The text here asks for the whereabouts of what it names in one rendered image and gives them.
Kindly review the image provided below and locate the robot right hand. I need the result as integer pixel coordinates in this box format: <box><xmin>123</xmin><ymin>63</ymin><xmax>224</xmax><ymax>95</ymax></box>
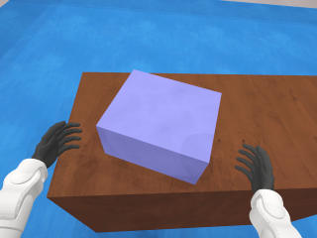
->
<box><xmin>234</xmin><ymin>144</ymin><xmax>275</xmax><ymax>194</ymax></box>

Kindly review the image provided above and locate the robot right forearm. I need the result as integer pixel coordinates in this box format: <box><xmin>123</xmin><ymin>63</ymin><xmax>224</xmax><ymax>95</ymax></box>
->
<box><xmin>249</xmin><ymin>189</ymin><xmax>302</xmax><ymax>238</ymax></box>

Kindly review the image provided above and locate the robot left forearm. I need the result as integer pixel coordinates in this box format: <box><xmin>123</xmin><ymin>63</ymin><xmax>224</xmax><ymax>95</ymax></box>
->
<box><xmin>0</xmin><ymin>159</ymin><xmax>49</xmax><ymax>238</ymax></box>

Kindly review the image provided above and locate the robot left hand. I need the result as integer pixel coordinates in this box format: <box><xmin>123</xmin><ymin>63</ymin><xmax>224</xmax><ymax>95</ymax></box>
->
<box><xmin>31</xmin><ymin>120</ymin><xmax>82</xmax><ymax>169</ymax></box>

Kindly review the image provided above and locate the pedestal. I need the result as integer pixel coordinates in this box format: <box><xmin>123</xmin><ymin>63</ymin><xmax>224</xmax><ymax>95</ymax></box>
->
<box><xmin>47</xmin><ymin>71</ymin><xmax>317</xmax><ymax>233</ymax></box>

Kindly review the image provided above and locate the carton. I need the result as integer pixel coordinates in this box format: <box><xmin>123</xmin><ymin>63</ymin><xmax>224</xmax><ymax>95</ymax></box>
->
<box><xmin>96</xmin><ymin>69</ymin><xmax>222</xmax><ymax>184</ymax></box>

